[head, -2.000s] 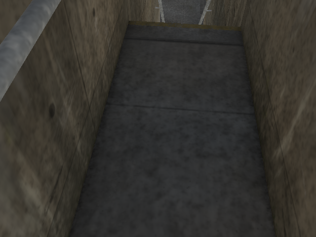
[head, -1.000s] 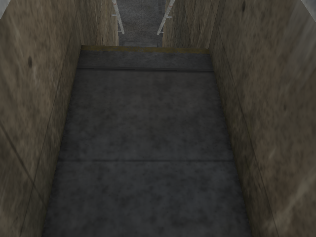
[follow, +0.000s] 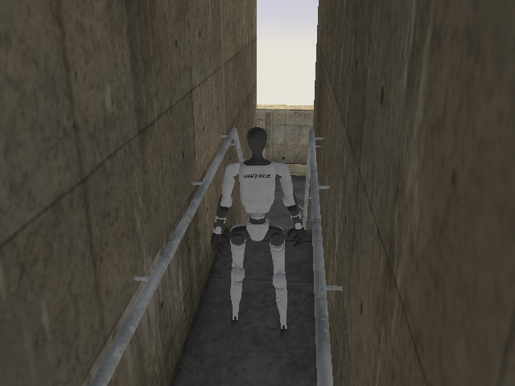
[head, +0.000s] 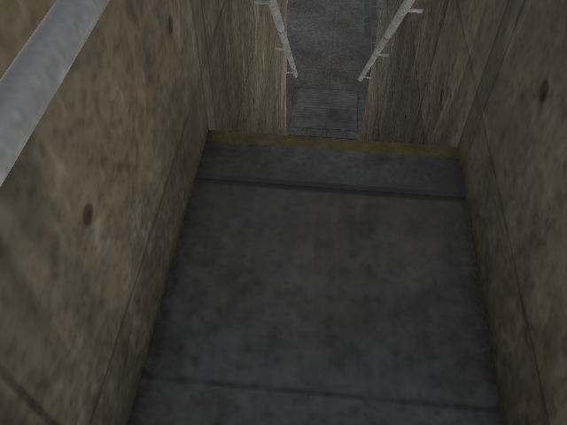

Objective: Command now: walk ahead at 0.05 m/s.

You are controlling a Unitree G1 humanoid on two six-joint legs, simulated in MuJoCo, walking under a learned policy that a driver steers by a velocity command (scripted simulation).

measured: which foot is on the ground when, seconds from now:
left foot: down 0.00-0.64, up 0.66-1.00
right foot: down 0.00-0.28, up 0.30-0.62, down 0.64-1.00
